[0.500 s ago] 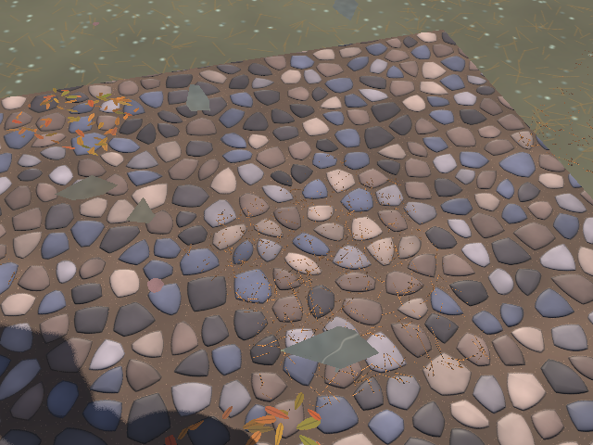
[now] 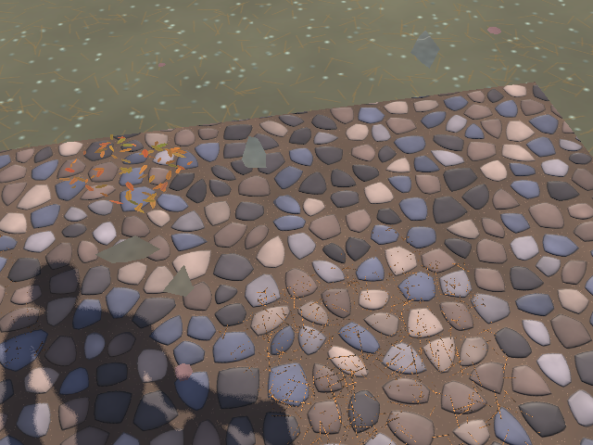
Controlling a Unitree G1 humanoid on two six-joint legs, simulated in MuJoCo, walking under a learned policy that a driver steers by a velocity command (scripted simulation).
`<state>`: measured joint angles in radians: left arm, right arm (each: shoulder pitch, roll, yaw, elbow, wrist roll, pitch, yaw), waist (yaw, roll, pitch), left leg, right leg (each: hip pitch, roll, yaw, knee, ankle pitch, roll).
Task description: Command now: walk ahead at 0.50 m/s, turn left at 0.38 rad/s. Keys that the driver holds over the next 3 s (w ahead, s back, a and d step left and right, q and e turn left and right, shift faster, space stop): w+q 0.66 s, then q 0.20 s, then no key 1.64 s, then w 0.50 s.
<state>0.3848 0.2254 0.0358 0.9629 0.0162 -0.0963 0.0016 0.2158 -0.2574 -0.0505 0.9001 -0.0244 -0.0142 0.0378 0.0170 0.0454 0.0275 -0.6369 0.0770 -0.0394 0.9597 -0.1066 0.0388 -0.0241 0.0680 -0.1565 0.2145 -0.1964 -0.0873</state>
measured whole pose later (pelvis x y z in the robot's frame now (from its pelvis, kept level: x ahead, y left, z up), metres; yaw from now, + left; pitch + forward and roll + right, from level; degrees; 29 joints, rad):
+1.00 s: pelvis +0.49 +0.08 -0.01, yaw +34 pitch +0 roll +1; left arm 0.21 0.24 0.02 0.78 0.02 -0.05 0.01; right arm 0.22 -0.31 -0.08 0.79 -0.02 0.03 0.02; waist 0.00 0.04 0.09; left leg -0.52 -0.06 -0.06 1.11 -0.40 0.00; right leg -0.29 -0.03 -0.09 0.42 -0.14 -0.04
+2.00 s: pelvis +0.51 +0.10 +0.00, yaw +36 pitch -2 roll +0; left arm 0.27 0.18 0.00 1.10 0.01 0.00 0.03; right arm 0.25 -0.19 0.00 1.12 -0.01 0.00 -0.03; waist 0.00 0.00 0.03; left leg -0.18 -0.03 -0.02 0.38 -0.17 0.02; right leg -0.14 0.00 -0.01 0.39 -0.22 -0.01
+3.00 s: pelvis +0.61 +0.20 +0.00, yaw +35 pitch +1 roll -1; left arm 0.19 0.21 0.06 1.01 0.04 -0.04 -0.03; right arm 0.52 -0.14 -0.02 1.13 -0.02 -0.09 -0.02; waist -0.03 -0.03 -0.01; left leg 0.01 -0.06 0.03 0.24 -0.27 0.07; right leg -0.57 -0.05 -0.05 0.99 -0.22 -0.06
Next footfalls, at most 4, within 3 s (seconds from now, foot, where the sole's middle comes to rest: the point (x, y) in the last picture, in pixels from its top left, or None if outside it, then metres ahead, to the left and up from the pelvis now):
0.24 left None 0.28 0.10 -0.78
0.78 right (313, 399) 0.61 0.03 -0.78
1.20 left None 0.50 0.23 -0.78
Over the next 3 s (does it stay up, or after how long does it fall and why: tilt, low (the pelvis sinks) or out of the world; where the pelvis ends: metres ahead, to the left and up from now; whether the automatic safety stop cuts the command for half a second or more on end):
stays up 0.61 0.20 0.00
